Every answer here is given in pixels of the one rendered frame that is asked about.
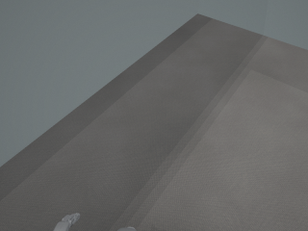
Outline left robot hand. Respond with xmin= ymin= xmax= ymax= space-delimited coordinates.
xmin=53 ymin=213 xmax=80 ymax=231

